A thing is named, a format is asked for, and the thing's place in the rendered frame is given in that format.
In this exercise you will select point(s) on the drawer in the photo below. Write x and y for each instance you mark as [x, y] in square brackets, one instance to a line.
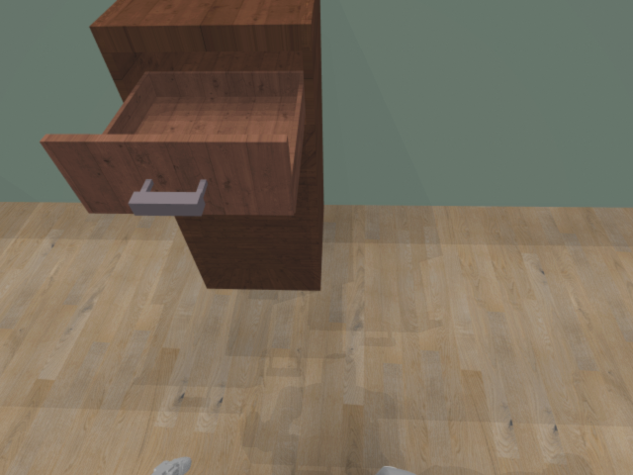
[243, 131]

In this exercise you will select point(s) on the cabinet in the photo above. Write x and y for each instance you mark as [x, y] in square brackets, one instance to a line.
[257, 252]

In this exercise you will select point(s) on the handle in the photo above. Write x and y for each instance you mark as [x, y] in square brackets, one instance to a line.
[146, 203]

